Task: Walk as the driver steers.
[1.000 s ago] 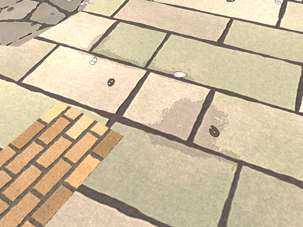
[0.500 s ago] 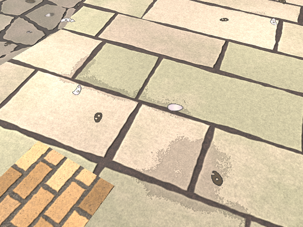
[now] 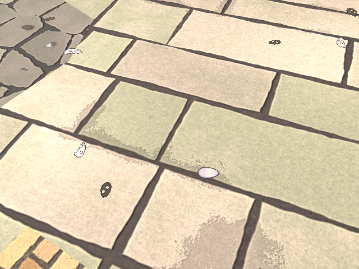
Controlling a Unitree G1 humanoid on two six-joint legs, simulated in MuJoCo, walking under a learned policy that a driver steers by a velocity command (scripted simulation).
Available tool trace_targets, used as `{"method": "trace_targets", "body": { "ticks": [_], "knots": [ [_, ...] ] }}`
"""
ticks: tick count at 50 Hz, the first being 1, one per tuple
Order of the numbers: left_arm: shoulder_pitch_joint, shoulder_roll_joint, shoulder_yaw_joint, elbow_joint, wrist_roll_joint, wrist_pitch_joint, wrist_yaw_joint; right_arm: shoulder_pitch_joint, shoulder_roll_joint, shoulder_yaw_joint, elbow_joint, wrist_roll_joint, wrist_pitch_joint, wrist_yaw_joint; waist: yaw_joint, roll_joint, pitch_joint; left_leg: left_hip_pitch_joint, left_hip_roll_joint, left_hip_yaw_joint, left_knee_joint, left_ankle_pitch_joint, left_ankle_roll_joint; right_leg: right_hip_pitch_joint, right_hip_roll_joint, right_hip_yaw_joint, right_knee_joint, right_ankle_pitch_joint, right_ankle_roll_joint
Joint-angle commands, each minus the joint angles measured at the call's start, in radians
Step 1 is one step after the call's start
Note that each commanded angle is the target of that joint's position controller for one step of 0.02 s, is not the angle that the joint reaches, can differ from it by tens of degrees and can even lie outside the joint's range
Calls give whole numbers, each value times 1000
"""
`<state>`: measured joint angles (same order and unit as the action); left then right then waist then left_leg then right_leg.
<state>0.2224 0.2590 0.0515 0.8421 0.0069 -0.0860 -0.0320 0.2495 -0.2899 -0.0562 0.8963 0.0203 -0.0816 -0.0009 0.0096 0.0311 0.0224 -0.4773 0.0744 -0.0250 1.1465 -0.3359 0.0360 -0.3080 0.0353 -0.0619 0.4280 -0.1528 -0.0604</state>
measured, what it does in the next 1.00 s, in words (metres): walks ahead, turning right: left foot, then right foot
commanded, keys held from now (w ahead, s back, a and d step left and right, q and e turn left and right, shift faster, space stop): w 0.16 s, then no key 0.26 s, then e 0.30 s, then w+e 0.28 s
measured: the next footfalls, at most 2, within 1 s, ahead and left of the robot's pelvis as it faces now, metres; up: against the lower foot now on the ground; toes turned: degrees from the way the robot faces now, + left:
left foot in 0.34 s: +0.36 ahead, +0.15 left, +0.00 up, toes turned +1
right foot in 0.80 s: +0.28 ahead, -0.08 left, +0.00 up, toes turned -12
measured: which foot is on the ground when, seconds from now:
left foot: up 0.00-0.32, down 0.34-0.80, up 0.82-1.00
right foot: down 0.00-0.36, up 0.38-0.78, down 0.80-1.00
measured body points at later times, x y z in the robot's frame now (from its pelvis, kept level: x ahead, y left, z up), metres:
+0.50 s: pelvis +0.22 +0.05 -0.01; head +0.26 +0.07 +0.44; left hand +0.28 +0.33 -0.15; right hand +0.38 -0.20 -0.12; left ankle +0.32 +0.15 -0.74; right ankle +0.14 -0.09 -0.68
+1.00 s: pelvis +0.29 +0.00 +0.01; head +0.30 -0.04 +0.46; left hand +0.37 +0.27 -0.09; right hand +0.40 -0.32 -0.10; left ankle +0.42 +0.15 -0.67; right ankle +0.24 -0.07 -0.74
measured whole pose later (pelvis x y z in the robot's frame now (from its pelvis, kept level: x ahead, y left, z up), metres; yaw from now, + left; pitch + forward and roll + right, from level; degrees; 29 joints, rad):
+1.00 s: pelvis +0.29 +0.00 +0.01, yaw -16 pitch +2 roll +4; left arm 0.40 0.25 0.07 0.88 -0.01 -0.04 0.03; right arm 0.03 -0.32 -0.11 0.89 0.01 -0.06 -0.01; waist 0.05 0.02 -0.01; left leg -0.57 0.02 -0.03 0.82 -0.14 0.00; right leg -0.15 0.00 0.07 0.33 -0.22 -0.05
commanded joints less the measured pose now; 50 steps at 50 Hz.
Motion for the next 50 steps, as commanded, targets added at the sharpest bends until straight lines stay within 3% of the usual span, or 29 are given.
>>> {"method": "trace_targets", "body": {
  "ticks": [1, 4, 8, 12, 15, 16, 17, 18, 19, 20, 21, 22, 24, 25, 26, 28, 30, 35, 36, 38, 39, 40, 41, 42, 43, 44, 45, 46, 50],
  "knots": [
    [2, 119, 27, -41, -2, -25, 2, 36, -58, -19, -48, -6, 10, -7, -26, -109, -56, -133, 77, -41, -58, 76, -10, 137, -267, 284, -272, 115, -179],
    [46, 149, 36, -16, -5, -23, 17, -61, -51, -17, -80, -18, 14, -8, -9, -82, -19, -212, 83, -37, -214, 219, -37, 155, -265, 226, -306, 169, -180],
    [94, 160, 38, 10, -14, -13, 30, -184, -28, -8, -110, -14, 5, 4, 30, -88, 11, -184, 50, -5, -448, 407, -40, 173, -225, 138, -319, 159, -141],
    [148, 159, 35, 53, -13, 9, 38, -273, -18, -1, -139, -18, -9, 22, 58, -95, 20, -99, -10, 30, -595, 454, -30, 233, -224, 87, -223, 395, -115],
    [123, 172, 40, 64, -18, 26, 45, -235, -59, -12, -135, -22, -16, 35, 18, -129, -23, -20, -37, 17, -657, 387, 9, 309, -249, 112, -109, 493, -80],
    [92, 178, 41, 61, -21, 30, 48, -163, -80, -22, -111, -28, -19, 34, -26, -129, -58, 73, -58, 31, -699, 409, 27, 314, -232, 104, -33, 555, -58],
    [98, 162, 36, 60, -18, 31, 49, -63, -119, -38, -74, -38, -23, 28, -65, -99, -119, 226, -58, 41, -738, 552, 50, 293, -177, 81, 95, 561, -26],
    [146, 115, 19, 43, 7, 26, 48, 33, -194, -52, -57, -58, -23, 20, -65, 17, -257, 516, 103, -100, -630, 987, 115, 125, -111, 48, 320, 289, 22],
    [296, 12, -16, 74, 10, 20, 38, 65, -187, -44, -43, -56, -6, 16, -28, 223, -403, 807, 337, -373, -608, 1157, 305, -155, 7, 53, 650, -415, 91],
    [285, 85, 1, 96, -14, 21, 35, 91, -120, -27, -39, -30, 7, 21, -62, 159, -463, 772, 325, -435, -657, 984, 314, -193, -3, 171, 759, -578, 98],
    [191, 139, 17, 69, -36, 28, 38, 22, -111, -22, -47, -19, 13, 21, -61, 113, -340, 653, 282, -357, -706, 815, 274, -256, -40, 167, 790, -543, 96],
    [103, 128, 16, 47, -34, 47, 51, -68, -82, -11, -61, -32, 15, 16, -43, 28, -234, 508, 239, -291, -769, 630, 216, -258, -81, 143, 743, -471, 91],
    [116, 112, 22, 55, -22, 91, 70, -188, -48, 1, -69, -50, 12, 12, 22, 86, -140, 246, 212, -203, -849, 479, 206, -125, -133, 155, 628, -383, 108],
    [133, 95, 21, 61, -19, 104, 76, -211, -51, -3, -65, -57, 14, 10, 37, 116, -121, 177, 179, -149, -874, 425, 191, -69, -124, 136, 563, -359, 112],
    [136, 86, 21, 61, -22, 110, 82, -226, -70, -10, -64, -58, 19, 3, 45, 126, -117, 147, 161, -105, -882, 413, 186, -40, -108, 104, 520, -349, 114],
    [115, 103, 28, 44, -18, 116, 85, -213, -115, -27, -63, -47, 29, -15, 29, 108, -139, 158, 192, -91, -891, 415, 209, -38, -103, 77, 493, -287, 110],
    [75, 106, 34, 21, -18, 123, 80, -202, -132, -35, -60, -38, 43, -34, 13, 83, -144, 174, 226, -94, -920, 297, 217, -53, -117, 73, 483, -240, 99],
    [15, 103, 45, -19, -18, 132, 65, -218, -135, -42, -54, -26, 75, -54, 6, 80, -100, 207, 235, -35, -923, 187, 187, -47, -111, 36, 387, -230, 72],
    [20, 101, 47, -20, -18, 131, 60, -222, -138, -43, -53, -21, 80, -55, 13, 78, -99, 220, 234, -21, -905, 196, 176, -25, -103, 23, 336, -215, 63],
    [92, 95, 54, 5, -19, 130, 48, -236, -146, -49, -52, 5, 92, -49, 54, 71, -113, 180, 208, 21, -871, -13, 124, 98, -67, -26, 172, -128, 17],
    [137, 110, 64, 25, -16, 131, 44, -239, -117, -45, -52, 13, 96, -46, 69, 41, -98, 118, 169, 59, -797, -137, 75, 167, -51, -15, 101, -144, -21],
    [201, 162, 80, 38, -18, 129, 52, -242, -54, -32, -58, 4, 97, -35, 81, -134, -58, -25, 77, 163, -536, -220, -3, 229, -180, 211, -76, -320, -101],
    [216, 288, 99, 9, -22, 115, 56, -309, -17, -24, -115, -11, 82, -30, 79, -322, 9, -332, -95, 164, -286, -292, -58, 274, -392, 670, -236, -559, -255],
    [190, 263, 88, -9, 14, 79, 53, -398, -77, -40, -144, 1, 54, -23, 95, -248, 39, -385, -78, -13, -184, -221, -31, 220, -407, 777, -327, -646, -286],
    [111, 236, 80, -25, 16, 50, 58, -358, -118, -54, -135, 15, 35, -16, 37, -232, 61, -400, -45, -48, -183, -90, -13, 220, -382, 690, -327, -594, -228],
    [70, 206, 73, -36, -2, 35, 60, -310, -138, -64, -100, 4, 25, -16, 10, -201, 48, -374, -25, -47, -200, 2, -14, 236, -343, 596, -301, -495, -172],
    [64, 185, 67, -36, -17, 32, 61, -303, -136, -67, -83, -14, 16, -18, 10, -173, 29, -349, -17, -44, -233, 64, -21, 245, -314, 531, -290, -417, -139],
    [86, 162, 59, -30, -20, 29, 64, -313, -122, -67, -77, -23, 10, -14, 13, -150, 14, -313, -19, -42, -259, 126, -26, 249, -286, 482, -289, -349, -124],
    [164, 156, 58, -17, -17, 16, 69, -346, -75, -58, -81, -14, -9, 2, 31, -140, -13, -252, -48, -32, -405, 286, -50, 285, -240, 388, -278, -146, -122]
  ]
}}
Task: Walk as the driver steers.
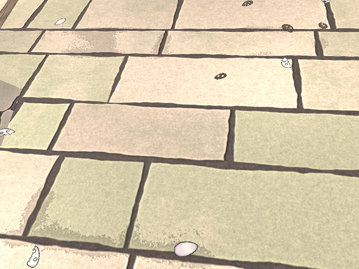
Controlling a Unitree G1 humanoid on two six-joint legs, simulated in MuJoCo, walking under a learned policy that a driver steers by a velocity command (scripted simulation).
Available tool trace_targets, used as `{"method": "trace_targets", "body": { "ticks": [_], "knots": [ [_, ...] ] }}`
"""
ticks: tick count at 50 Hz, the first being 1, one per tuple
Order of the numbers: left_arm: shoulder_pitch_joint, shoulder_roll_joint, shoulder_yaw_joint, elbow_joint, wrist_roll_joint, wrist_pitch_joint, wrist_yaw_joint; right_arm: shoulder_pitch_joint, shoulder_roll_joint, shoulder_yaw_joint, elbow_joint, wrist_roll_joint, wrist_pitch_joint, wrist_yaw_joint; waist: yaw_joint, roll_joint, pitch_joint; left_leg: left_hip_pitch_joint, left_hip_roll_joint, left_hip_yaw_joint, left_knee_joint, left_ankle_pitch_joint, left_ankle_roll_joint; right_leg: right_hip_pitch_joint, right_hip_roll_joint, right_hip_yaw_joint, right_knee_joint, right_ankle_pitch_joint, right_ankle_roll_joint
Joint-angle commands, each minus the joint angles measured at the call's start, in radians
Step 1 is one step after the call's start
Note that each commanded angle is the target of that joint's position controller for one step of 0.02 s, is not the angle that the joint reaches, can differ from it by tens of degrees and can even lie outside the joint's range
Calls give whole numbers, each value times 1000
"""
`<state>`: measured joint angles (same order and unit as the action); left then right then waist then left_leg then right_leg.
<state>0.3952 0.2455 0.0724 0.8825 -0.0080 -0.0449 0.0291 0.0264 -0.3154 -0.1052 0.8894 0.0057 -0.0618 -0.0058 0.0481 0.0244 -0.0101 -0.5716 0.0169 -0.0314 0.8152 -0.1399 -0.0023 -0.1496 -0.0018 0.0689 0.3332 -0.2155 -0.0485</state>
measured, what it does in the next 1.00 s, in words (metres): walks ahead, turning right: left foot, then right foot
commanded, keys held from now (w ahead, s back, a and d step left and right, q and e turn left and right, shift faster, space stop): w+e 0.60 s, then w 0.12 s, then w+q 0.28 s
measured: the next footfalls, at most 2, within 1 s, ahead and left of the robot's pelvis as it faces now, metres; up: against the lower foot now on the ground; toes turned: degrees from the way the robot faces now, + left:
left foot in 0.28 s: +0.28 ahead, +0.15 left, +0.00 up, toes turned -12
right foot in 0.74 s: +0.50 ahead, -0.21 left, +0.00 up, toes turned -27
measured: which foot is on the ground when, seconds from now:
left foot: up 0.00-0.26, down 0.28-0.76, up 0.78-1.00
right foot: down 0.00-0.28, up 0.30-0.72, down 0.74-1.00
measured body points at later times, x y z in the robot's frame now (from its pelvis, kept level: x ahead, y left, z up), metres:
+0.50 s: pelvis +0.24 +0.04 -0.01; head +0.27 +0.03 +0.44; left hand +0.44 +0.28 -0.12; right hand +0.23 -0.25 -0.14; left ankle +0.24 +0.16 -0.75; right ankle +0.23 -0.11 -0.68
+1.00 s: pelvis +0.49 -0.11 -0.01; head +0.52 -0.13 +0.44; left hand +0.67 +0.11 -0.12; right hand +0.50 -0.42 -0.13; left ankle +0.61 +0.03 -0.67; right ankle +0.46 -0.19 -0.75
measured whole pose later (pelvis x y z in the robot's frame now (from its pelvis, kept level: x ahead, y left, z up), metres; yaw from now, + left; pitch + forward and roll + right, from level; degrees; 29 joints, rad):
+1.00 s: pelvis +0.49 -0.11 -0.01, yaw -21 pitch +0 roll -1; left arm 0.29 0.25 0.07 0.75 0.02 -0.09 -0.02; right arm 0.17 -0.31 -0.06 0.88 0.03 -0.05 0.01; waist 0.02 0.04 0.05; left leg -0.64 0.12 -0.07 1.08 -0.22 0.00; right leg -0.15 0.05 -0.13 0.32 -0.18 -0.06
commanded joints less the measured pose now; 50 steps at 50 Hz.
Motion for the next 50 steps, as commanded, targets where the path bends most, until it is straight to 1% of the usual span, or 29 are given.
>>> {"method": "trace_targets", "body": {
  "ticks": [1, 8, 11, 13, 14, 15, 16, 17, 18, 20, 21, 23, 25, 29, 31, 33, 35, 36, 37, 38, 39, 40, 41, 42, 43, 45, 46, 47, 50],
  "knots": [
    [1, 174, 38, -57, -3, -25, 9, -134, -45, -7, -78, 2, -31, 8, -2, -141, 25, -141, 4, -25, -113, 109, -19, 118, -196, 247, -182, -70, -134],
    [53, 195, 51, -50, -16, -10, 7, -236, -41, 17, -134, 19, -55, 29, 52, -166, 81, -30, -16, -15, -324, 84, -43, 78, -191, 274, -120, -32, -145],
    [26, 204, 56, -65, -18, 1, 5, -166, -83, 9, -128, 24, -72, 36, 12, -206, 57, 124, -31, -7, -372, 43, -24, 60, -198, 322, -58, 69, -130],
    [-14, 172, 46, -90, -15, 5, 5, 9, -131, -14, -82, 16, -82, 30, -76, -205, -24, 369, -27, 2, -424, 50, 22, 12, -139, 299, 81, 206, -90],
    [-48, 123, 29, -118, -2, 2, 1, 179, -181, -31, -54, 1, -84, 21, -157, -135, -153, 631, 102, -110, -392, 19, 81, -113, -75, 234, 327, 178, -53],
    [10, 41, 7, -161, -8, -13, 1, 328, -277, -53, -32, -17, -70, 14, -151, 169, -303, 977, 343, -496, -443, -140, 206, -452, 74, 97, 679, -162, 24],
    [68, 93, 12, -163, -36, -25, 3, 315, -223, -38, -17, -5, -64, 21, -118, 306, -300, 974, 427, -740, -540, -318, 267, -616, 35, 103, 883, -381, 28],
    [18, 175, 32, -152, -44, -25, 1, 243, -126, -11, -43, 3, -60, 21, -121, 185, -151, 851, 386, -595, -551, -355, 230, -673, -29, 109, 953, -309, 23],
    [-45, 183, 35, -156, -38, -20, -1, 194, -82, 0, -55, 1, -52, 18, -115, 111, -66, 728, 331, -422, -557, -261, 187, -652, -71, 74, 942, -227, 21],
    [-105, 151, 38, -170, -20, -13, -7, 135, -32, 18, -52, -14, -44, 15, -86, 72, 22, 558, 246, -234, -606, -72, 145, -587, -120, 63, 861, -123, 14],
    [-97, 122, 34, -185, -26, -7, -15, 133, -48, 15, -44, -18, -45, 13, -68, 112, 29, 516, 250, -189, -626, -20, 154, -561, -136, 53, 841, -96, 16],
    [-121, 89, 23, -213, -25, 2, -24, 144, -67, 9, -31, -11, -52, 12, -63, 96, 42, 491, 256, -112, -651, 113, 180, -579, -146, 31, 797, -70, 27],
    [-165, 88, 18, -244, -20, 5, -28, 141, -90, 3, -29, -9, -54, 9, -62, 58, 54, 488, 261, -47, -674, 197, 191, -604, -147, 21, 711, -5, 40],
    [-280, 68, 1, -288, -17, -4, -59, 154, -119, 0, -36, -2, -45, 2, -96, 34, 71, 483, 214, 116, -679, 255, 155, -523, -118, -58, 456, 213, 28],
    [-343, 61, -4, -316, -15, -3, -72, 205, -139, -2, -26, 8, -38, 1, -118, 21, 80, 521, 227, 144, -670, 283, 145, -492, -96, -90, 373, 231, 13],
    [-372, 69, -3, -340, -15, -2, -79, 247, -159, -5, -9, 21, -26, 4, -111, 21, 89, 586, 254, 156, -638, 386, 139, -468, -69, -102, 313, 180, -15],
    [-333, 111, 16, -343, -6, 0, -80, 261, -193, -12, -2, 27, -14, 2, -63, 55, 44, 646, 268, 178, -521, 687, 128, -359, -5, -141, 283, 86, -55],
    [-236, 148, 36, -320, -5, 2, -78, 259, -203, -12, 1, 27, -6, 0, 3, 62, -15, 645, 257, 199, -383, 808, 114, -222, 31, -160, 252, 76, -82],
    [-81, 191, 63, -274, -7, 8, -67, 263, -185, -1, 6, 25, -1, -2, 90, 43, -91, 543, 229, 220, -191, 801, 90, 29, 58, -160, 200, 135, -112],
    [72, 275, 88, -244, -5, 19, -45, 285, -119, 27, -14, -5, -7, 1, 136, -88, -213, 282, 181, 226, 133, 411, 54, 358, -119, 72, 244, 188, -163],
    [33, 329, 80, -256, -6, 13, -44, 399, -12, 66, -25, 3, -29, 18, 27, -314, -383, -36, -19, 122, 517, -420, 10, 586, -410, 637, 75, 22, -357],
    [45, 236, 54, -270, 5, 3, -52, 310, -138, 33, -16, 43, -51, 29, 98, -154, -409, -97, 10, -64, 597, -429, 31, 544, -409, 657, 6, -28, -321],
    [-2, 207, 43, -257, 14, -8, -53, 203, -142, 29, -60, 71, -56, 34, 91, -138, -239, -161, 44, -55, 592, -380, 41, 416, -369, 465, 1, 43, -271],
    [-49, 187, 34, -243, 13, -21, -55, 173, -117, 35, -62, 51, -56, 29, 47, -60, -121, -125, 98, -54, 491, -306, 43, 246, -315, 306, 1, 233, -217],
    [-110, 156, 27, -238, 15, -29, -55, 188, -111, 29, -54, 33, -45, 24, -1, -82, -94, -97, 128, -52, 421, -248, 37, 161, -291, 233, -30, 224, -204],
    [-165, 132, 24, -238, 24, -47, -53, 252, -88, 28, -26, 34, -10, 20, -49, -101, -52, 7, 147, -60, 391, -178, 21, 13, -276, 162, -128, 187, -206],
    [-169, 116, 21, -228, 19, -61, -54, 264, -71, 31, -15, 32, 5, 17, -56, -79, -29, 15, 149, -64, 370, -166, 14, -13, -261, 104, -152, 241, -198],
    [-182, 131, 26, -216, 20, -68, -51, 254, -53, 33, -24, 30, 15, 15, -72, -86, -10, -14, 146, -68, 335, -125, 3, -25, -266, 68, -183, 212, -195],
    [-156, 124, 28, -188, 30, -75, -35, 178, -48, 29, -42, 24, 22, 12, -51, -57, 42, -112, 132, -93, 216, 26, -9, 8, -231, -56, -213, 258, -157]
  ]
}}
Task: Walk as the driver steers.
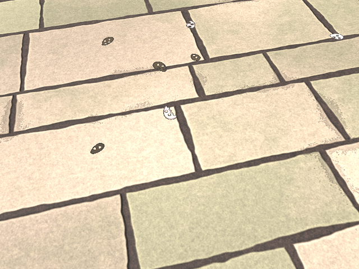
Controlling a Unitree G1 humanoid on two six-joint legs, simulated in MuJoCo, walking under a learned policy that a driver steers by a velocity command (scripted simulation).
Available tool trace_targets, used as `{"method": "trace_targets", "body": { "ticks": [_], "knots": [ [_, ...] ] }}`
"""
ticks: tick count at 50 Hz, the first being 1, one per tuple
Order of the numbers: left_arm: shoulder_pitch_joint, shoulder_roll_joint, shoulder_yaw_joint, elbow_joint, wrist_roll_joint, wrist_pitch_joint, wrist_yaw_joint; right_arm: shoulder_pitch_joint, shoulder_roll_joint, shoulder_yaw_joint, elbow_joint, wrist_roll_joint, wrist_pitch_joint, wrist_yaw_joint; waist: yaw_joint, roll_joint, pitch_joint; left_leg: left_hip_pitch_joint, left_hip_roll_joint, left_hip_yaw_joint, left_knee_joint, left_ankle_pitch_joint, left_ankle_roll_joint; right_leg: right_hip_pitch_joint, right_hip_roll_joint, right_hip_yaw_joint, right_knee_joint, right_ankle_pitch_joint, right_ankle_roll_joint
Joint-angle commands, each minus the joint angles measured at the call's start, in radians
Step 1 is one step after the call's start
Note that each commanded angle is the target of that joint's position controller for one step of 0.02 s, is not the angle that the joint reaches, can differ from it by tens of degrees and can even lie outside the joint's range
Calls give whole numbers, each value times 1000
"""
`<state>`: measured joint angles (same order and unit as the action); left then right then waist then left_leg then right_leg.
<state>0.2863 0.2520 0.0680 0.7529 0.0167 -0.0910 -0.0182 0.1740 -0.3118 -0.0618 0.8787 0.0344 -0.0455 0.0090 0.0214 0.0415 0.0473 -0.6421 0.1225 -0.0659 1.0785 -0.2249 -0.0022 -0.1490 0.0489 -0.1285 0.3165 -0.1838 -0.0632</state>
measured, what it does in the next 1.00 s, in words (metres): walks ahead, turning left: left foot, then right foot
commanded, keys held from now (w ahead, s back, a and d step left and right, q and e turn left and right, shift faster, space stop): w+q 0.92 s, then w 0.08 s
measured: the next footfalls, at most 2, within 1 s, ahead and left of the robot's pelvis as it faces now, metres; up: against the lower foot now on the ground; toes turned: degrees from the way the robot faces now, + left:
left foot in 0.30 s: +0.33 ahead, +0.17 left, +0.00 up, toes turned +13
right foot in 0.78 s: +0.67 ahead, +0.07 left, +0.00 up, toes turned +31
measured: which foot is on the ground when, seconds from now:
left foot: up 0.00-0.28, down 0.30-0.78, up 0.80-1.00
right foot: down 0.00-0.28, up 0.30-0.76, down 0.78-1.00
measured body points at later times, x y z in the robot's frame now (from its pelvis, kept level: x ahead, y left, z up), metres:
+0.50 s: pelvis +0.29 +0.09 +0.00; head +0.33 +0.12 +0.44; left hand +0.37 +0.40 -0.10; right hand +0.45 -0.16 -0.11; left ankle +0.29 +0.16 -0.74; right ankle +0.34 -0.09 -0.66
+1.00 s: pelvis +0.58 +0.14 +0.00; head +0.60 +0.15 +0.45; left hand +0.49 +0.42 -0.11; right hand +0.86 -0.01 -0.10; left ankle +0.51 +0.27 -0.66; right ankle +0.64 +0.05 -0.75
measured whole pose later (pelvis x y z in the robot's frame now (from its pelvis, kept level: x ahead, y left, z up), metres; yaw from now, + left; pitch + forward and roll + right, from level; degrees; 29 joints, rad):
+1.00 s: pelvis +0.58 +0.14 +0.00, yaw +35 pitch +1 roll -2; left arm 0.28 0.26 0.07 0.76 0.01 -0.11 -0.01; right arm 0.23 -0.32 -0.08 0.68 0.02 -0.02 0.00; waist 0.04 0.05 0.02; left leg -0.59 0.05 -0.07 1.12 -0.32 0.01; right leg -0.20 0.03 -0.09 0.37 -0.20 -0.03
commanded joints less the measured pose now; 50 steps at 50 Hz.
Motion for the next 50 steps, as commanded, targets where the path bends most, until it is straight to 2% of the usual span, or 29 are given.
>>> {"method": "trace_targets", "body": {
  "ticks": [1, 5, 10, 12, 13, 14, 15, 16, 17, 18, 19, 20, 21, 22, 25, 30, 35, 37, 38, 39, 40, 41, 42, 43, 44, 47, 48, 49, 50],
  "knots": [
    [-51, 134, 36, -51, 6, -29, 16, 21, -38, -11, -41, -7, 2, 2, -29, -93, -18, -46, 21, -53, -114, 183, -13, 18, -284, 113, -205, 212, -137],
    [-23, 152, 43, -23, -4, -23, 28, -98, -15, 1, -79, -16, -8, 25, 20, -72, 29, -22, -3, 27, -329, 335, -3, 52, -276, -1, -224, 213, -105],
    [42, 182, 58, 24, -28, 12, 36, -201, -17, 6, -156, -16, -9, 53, 51, -81, 60, -85, -35, 95, -444, 195, 50, 246, -335, -47, -128, 369, -86],
    [20, 210, 65, 21, -33, 29, 44, -162, -44, -8, -171, -12, -6, 60, 9, -120, 8, 12, -93, 154, -448, 88, 88, 283, -340, -71, -8, 707, -62],
    [7, 223, 67, 16, -35, 39, 49, -92, -71, -23, -162, -8, -3, 59, -35, -142, -44, 110, -137, 186, -439, 36, 112, 286, -333, -83, 104, 881, -47],
    [-13, 229, 65, 12, -38, 49, 53, 44, -114, -49, -134, -3, -2, 53, -116, -135, -118, 297, -183, 201, -481, 56, 144, 238, -303, -106, 288, 938, -18],
    [-12, 217, 56, 2, -33, 44, 58, 211, -187, -85, -97, -3, 5, 37, -197, -87, -211, 594, -165, 108, -520, 102, 189, 51, -264, -113, 550, 750, 28],
    [68, 78, 17, -43, 4, 22, 47, 247, -296, -108, -92, 0, 11, 19, -109, 179, -284, 934, 93, -400, -565, 9, 350, -392, -94, -76, 921, -115, 105],
    [42, 87, 1, -60, -23, -23, 34, 254, -274, -91, -130, -13, -6, 27, -122, 134, -448, 1084, 215, -815, -740, -116, 457, -576, 17, 182, 1096, -442, 99],
    [-75, 158, 18, -84, -64, -49, 20, 237, -199, -73, -126, -19, -15, 29, -161, 52, -342, 1037, 190, -680, -781, -89, 390, -676, -47, 240, 1104, -360, 74],
    [-108, 155, 14, -94, -62, -63, 20, 184, -163, -64, -130, -11, -23, 28, -131, 9, -226, 895, 148, -534, -777, -14, 350, -678, -94, 227, 1021, -269, 55],
    [-117, 153, 17, -85, -31, -67, 31, 116, -131, -55, -144, -8, -26, 27, -85, -48, -156, 748, 103, -424, -768, 123, 318, -620, -131, 220, 931, -213, 56],
    [-106, 162, 26, -83, -12, -58, 36, 69, -99, -43, -162, -17, -24, 23, -46, -46, -124, 631, 75, -362, -798, 194, 308, -547, -153, 219, 875, -167, 63],
    [-90, 165, 31, -85, -12, -45, 35, 47, -100, -41, -177, -28, -25, 19, -20, -8, -115, 551, 65, -348, -819, 253, 318, -487, -159, 223, 849, -153, 74],
    [-97, 126, 22, -96, -3, -15, 35, 58, -120, -47, -182, -18, -27, 1, -6, -11, -82, 438, 18, -238, -846, 357, 302, -456, -156, 186, 697, -91, 114],
    [-282, 80, -1, -148, -10, -20, 22, 127, -142, -55, -172, -10, -10, -22, -80, 41, -58, 381, -57, -170, -823, 269, 224, -376, -77, 161, 314, 233, 137],
    [-340, 131, 15, -173, -26, -41, -3, 187, -132, -53, -158, -5, 7, -31, -92, 67, -52, 502, 2, -315, -720, 165, 198, -336, -44, 202, 168, 201, 103],
    [-264, 154, 28, -157, -27, -51, -3, 163, -131, -56, -169, -9, 11, -32, -43, 95, -66, 524, 9, -353, -649, 217, 177, -247, -43, 194, 138, 135, 66],
    [-168, 178, 42, -135, -20, -56, 2, 146, -108, -47, -181, -12, 10, -29, 10, 87, -119, 500, -34, -329, -552, 282, 149, -98, -53, 186, 109, 151, 34],
    [-26, 224, 56, -123, -1, -59, 11, 137, -57, -27, -203, -25, 5, -23, 76, 18, -253, 399, -89, -264, -311, 206, 114, 153, -190, 306, 143, 113, -29],
    [87, 310, 77, -92, 16, -48, 12, 282, 17, -5, -227, -5, -4, -24, 33, -278, -403, 48, -241, -129, 42, -237, 40, 520, -432, 741, 92, -50, -196],
    [93, 241, 65, -85, -15, -40, 5, 300, -66, -11, -216, 9, -7, -25, 39, -329, -387, -118, -176, -124, 208, -362, 25, 528, -495, 953, 15, -299, -223],
    [42, 164, 43, -100, -19, -33, 11, 199, -141, -32, -217, 8, -2, -25, 69, -203, -238, -163, -130, -122, 259, -269, 17, 405, -444, 800, -10, -339, -173],
    [-7, 141, 33, -104, -11, -23, 14, 123, -144, -35, -236, -6, 3, -25, 62, -127, -150, -143, -96, -82, 247, -193, 12, 276, -396, 648, -18, -226, -135],
    [-39, 124, 25, -95, -6, -18, 15, 80, -131, -37, -253, -18, 4, -22, 44, -107, -81, -122, -70, -76, 200, -147, 9, 164, -356, 545, -41, -103, -123],
    [-50, 113, 19, -68, -6, -26, 12, 99, -61, -30, -265, -4, 15, -8, -6, -167, -51, -36, -29, -51, 100, -107, 9, 40, -301, 371, -103, 67, -120],
    [-44, 101, 19, -57, -11, -31, 9, 87, -46, -28, -258, -9, 21, -11, 1, -125, -46, -31, -29, -49, 85, -92, 15, 28, -277, 330, -128, 85, -115],
    [-42, 139, 26, -45, -11, -35, 8, 75, -28, -21, -277, -9, 22, -10, -15, -157, -38, -45, -28, -49, 29, -74, 6, 11, -310, 325, -145, 119, -143],
    [-41, 146, 30, -36, -16, -37, 6, 56, -22, -14, -281, -14, 23, -8, -11, -137, -27, -56, -20, -50, -28, -59, -3, 15, -317, 302, -160, 162, -158]
  ]
}}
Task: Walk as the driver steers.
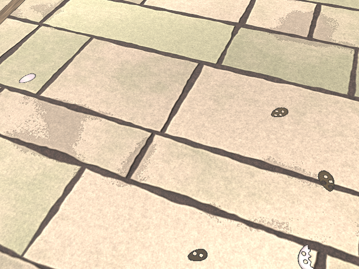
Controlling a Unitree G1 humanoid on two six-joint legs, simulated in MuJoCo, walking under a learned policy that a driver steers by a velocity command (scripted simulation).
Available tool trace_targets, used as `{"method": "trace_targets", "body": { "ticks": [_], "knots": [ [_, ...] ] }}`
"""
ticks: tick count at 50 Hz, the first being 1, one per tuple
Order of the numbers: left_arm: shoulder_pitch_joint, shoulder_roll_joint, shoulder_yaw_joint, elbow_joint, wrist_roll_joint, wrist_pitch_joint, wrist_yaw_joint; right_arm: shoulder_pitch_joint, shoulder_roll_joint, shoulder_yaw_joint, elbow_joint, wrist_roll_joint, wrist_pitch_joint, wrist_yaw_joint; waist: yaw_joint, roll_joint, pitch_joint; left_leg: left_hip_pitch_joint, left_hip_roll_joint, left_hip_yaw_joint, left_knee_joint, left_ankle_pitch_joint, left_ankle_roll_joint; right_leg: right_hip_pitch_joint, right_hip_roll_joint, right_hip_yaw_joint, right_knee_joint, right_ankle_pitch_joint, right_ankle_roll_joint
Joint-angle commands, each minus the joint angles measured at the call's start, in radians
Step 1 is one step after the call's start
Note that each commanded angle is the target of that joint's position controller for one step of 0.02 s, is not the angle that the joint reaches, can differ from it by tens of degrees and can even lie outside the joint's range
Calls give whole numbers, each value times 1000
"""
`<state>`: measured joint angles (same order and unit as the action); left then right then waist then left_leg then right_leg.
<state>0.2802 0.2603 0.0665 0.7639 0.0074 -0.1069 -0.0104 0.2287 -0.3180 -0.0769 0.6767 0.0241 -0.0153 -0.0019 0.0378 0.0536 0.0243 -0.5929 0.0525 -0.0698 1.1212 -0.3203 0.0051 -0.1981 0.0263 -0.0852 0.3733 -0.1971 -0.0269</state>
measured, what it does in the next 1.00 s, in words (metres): walks ahead: left foot, then right foot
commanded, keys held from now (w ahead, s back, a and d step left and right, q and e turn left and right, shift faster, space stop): w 1.00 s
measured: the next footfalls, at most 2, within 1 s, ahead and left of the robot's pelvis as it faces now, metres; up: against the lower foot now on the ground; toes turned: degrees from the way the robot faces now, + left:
left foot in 0.28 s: +0.31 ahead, +0.16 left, +0.00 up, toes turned +5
right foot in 0.80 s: +0.62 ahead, -0.06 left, +0.00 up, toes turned +1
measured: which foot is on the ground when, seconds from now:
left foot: up 0.00-0.26, down 0.28-0.80, up 0.82-1.00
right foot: down 0.00-0.28, up 0.30-0.78, down 0.80-1.00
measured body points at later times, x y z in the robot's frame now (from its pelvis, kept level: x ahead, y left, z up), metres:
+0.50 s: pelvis +0.27 +0.07 +0.00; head +0.29 +0.08 +0.45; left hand +0.39 +0.35 -0.11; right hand +0.37 -0.20 -0.10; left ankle +0.27 +0.15 -0.74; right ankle +0.32 -0.10 -0.67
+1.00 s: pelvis +0.56 +0.02 +0.00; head +0.58 +0.01 +0.45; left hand +0.62 +0.30 -0.12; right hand +0.69 -0.25 -0.12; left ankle +0.55 +0.18 -0.66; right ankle +0.58 -0.06 -0.74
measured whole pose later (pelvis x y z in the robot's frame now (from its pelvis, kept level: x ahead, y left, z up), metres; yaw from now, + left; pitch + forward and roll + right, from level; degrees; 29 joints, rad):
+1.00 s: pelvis +0.56 +0.02 +0.00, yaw +3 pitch +1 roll -1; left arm 0.27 0.27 0.04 0.84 0.01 -0.08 -0.03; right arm 0.23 -0.30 -0.06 0.79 0.01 -0.06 -0.01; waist 0.03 0.04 0.03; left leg -0.55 0.09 -0.04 1.09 -0.30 0.01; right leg -0.24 0.05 -0.06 0.37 -0.15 -0.06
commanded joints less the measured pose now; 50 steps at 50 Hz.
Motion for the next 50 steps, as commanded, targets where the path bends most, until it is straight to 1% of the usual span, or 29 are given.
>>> {"method": "trace_targets", "body": {
  "ticks": [1, 5, 9, 11, 13, 14, 15, 16, 17, 18, 19, 20, 21, 25, 29, 32, 35, 37, 38, 39, 40, 41, 42, 43, 44, 45, 46, 49, 50],
  "knots": [
    [-28, 139, 32, -38, -9, -19, -3, -22, -17, 3, -80, -11, -12, 7, -20, -124, 0, -112, 46, -41, -132, 83, -12, 84, -283, 217, -215, 224, -191],
    [-5, 180, 38, -4, -23, -2, 1, -148, 7, 21, -97, -11, -36, 30, 15, -104, 9, -32, 34, 37, -396, 281, -2, 91, -246, 104, -222, 257, -160],
    [73, 211, 43, 47, -39, 18, 1, -247, -11, 19, -134, -3, -45, 44, 38, -127, 31, 0, 6, 74, -523, 253, 27, 184, -289, 101, -193, 295, -143],
    [72, 228, 46, 62, -45, 31, 5, -224, -38, 8, -136, -7, -47, 45, 1, -149, 12, 75, -24, 98, -573, 191, 60, 230, -302, 87, -122, 464, -123],
    [63, 215, 36, 71, -47, 38, 13, 6, -106, -33, -65, -17, -44, 35, -127, -138, -126, 432, -80, 141, -635, 243, 112, 158, -240, 10, 148, 688, -74],
    [56, 169, 13, 48, -20, 34, 17, 184, -179, -58, -30, -22, -37, 20, -200, -51, -254, 730, 78, -47, -597, 279, 169, -52, -194, -19, 439, 428, -31],
    [165, 47, -28, 16, -8, 15, 6, 208, -271, -67, -20, -26, -36, 17, -117, 216, -379, 1010, 326, -549, -704, 101, 341, -430, -17, 29, 794, -318, 27],
    [98, 147, -4, 32, -31, -3, 0, 216, -176, -44, -23, -16, -39, 20, -166, 120, -392, 989, 328, -643, -788, -16, 339, -541, -43, 173, 916, -393, 19],
    [11, 186, 8, -2, -55, -13, -5, 153, -141, -29, -22, -16, -46, 21, -155, 96, -233, 870, 292, -491, -807, 26, 297, -613, -88, 159, 930, -314, 5],
    [-29, 174, 4, -9, -47, -15, 0, 93, -112, -19, -24, -16, -49, 22, -123, 33, -156, 738, 248, -378, -823, 111, 270, -589, -130, 141, 882, -223, 3],
    [-46, 164, 7, -6, -25, -10, 5, 41, -77, -9, -25, -22, -51, 26, -91, -1, -90, 618, 207, -293, -858, 199, 249, -547, -154, 136, 822, -161, 8],
    [-14, 155, 7, -3, -22, 0, 2, 15, -69, -6, -27, -33, -57, 27, -50, 47, -84, 534, 199, -258, -885, 267, 255, -476, -174, 149, 795, -120, 16],
    [9, 140, 5, 6, -22, 10, 1, 1, -62, -7, -26, -31, -63, 28, -32, 41, -80, 494, 191, -229, -913, 298, 262, -438, -181, 151, 768, -106, 26],
    [-74, 104, -4, -13, -6, 37, 6, 32, -82, -14, 17, -21, -83, 18, -30, -12, -16, 428, 160, -100, -976, 414, 255, -475, -181, 136, 606, 26, 58],
    [-205, 73, -20, -44, -13, 26, -9, 75, -114, -20, 51, -18, -75, 6, -72, -9, 14, 431, 126, -13, -995, 360, 213, -437, -148, 112, 337, 257, 53],
    [-299, 76, -24, -72, -20, 19, -24, 138, -134, -25, 89, -8, -68, 3, -109, -7, 36, 490, 147, -9, -981, 316, 201, -421, -119, 98, 225, 304, 41],
    [-342, 94, -21, -98, -22, 13, -39, 169, -142, -29, 121, -3, -54, -1, -108, 3, 46, 600, 193, -26, -925, 362, 184, -442, -104, 106, 160, 227, 6],
    [-308, 114, -14, -94, -20, 10, -44, 164, -152, -32, 132, -2, -43, -6, -81, 21, 22, 653, 205, -27, -864, 484, 163, -383, -83, 88, 135, 149, -21],
    [-244, 133, -3, -78, -17, 8, -42, 147, -159, -33, 133, -2, -38, -9, -40, 33, -18, 658, 190, -10, -786, 641, 147, -282, -53, 58, 118, 128, -41],
    [-106, 172, 20, -35, -14, 9, -35, 139, -145, -26, 132, -6, -31, -12, 28, 20, -106, 624, 141, 29, -623, 760, 121, -86, -25, 31, 106, 143, -70],
    [70, 238, 42, 2, -7, 11, -25, 148, -104, -6, 111, -23, -31, -17, 91, -48, -252, 452, 88, 72, -351, 581, 84, 213, -154, 169, 158, 205, -127],
    [147, 326, 63, 23, -3, 18, -24, 274, 12, 29, 90, -23, -52, -6, 42, -311, -388, 26, -95, 85, 37, 12, 5, 580, -390, 656, 71, -22, -300],
    [153, 229, 37, 21, -21, 21, -25, 223, -61, 15, 108, -11, -73, -1, 81, -277, -411, -102, -94, -55, 166, -254, 10, 602, -404, 818, -49, -154, -301],
    [81, 194, 23, 12, -22, 21, -22, 133, -119, -3, 80, 16, -86, 5, 74, -220, -249, -186, -39, -50, 202, -195, 23, 483, -376, 672, -68, -167, -251],
    [18, 173, 17, 0, -15, 21, -18, 70, -112, 2, 63, 16, -92, 3, 50, -141, -163, -171, 13, -17, 161, -106, 29, 344, -339, 553, -83, -93, -223],
    [-33, 142, 7, -3, -7, 21, -20, 32, -101, -1, 59, -2, -89, -2, 22, -94, -83, -140, 44, -2, 92, -45, 27, 210, -298, 463, -117, 3, -207],
    [-58, 129, 2, -5, 6, 15, -20, 55, -91, -4, 60, -8, -80, -3, -17, -143, -75, -70, 73, -12, 51, -1, 23, 126, -284, 419, -140, 76, -207],
    [-68, 123, 4, 9, -1, 1, -21, 82, -47, 1, 77, -14, -48, -8, -50, -115, -57, -7, 88, 1, -27, 47, 4, 29, -246, 316, -216, 138, -215],
    [-64, 156, 11, 18, -4, -1, -16, 58, -33, 7, 61, -16, -44, -8, -55, -145, -35, -32, 94, 5, -81, 78, -10, 9, -267, 302, -233, 177, -234]
  ]
}}
Over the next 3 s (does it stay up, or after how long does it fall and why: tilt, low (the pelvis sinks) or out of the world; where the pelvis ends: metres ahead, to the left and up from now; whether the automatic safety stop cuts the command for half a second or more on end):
stays up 1.33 -0.02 -0.01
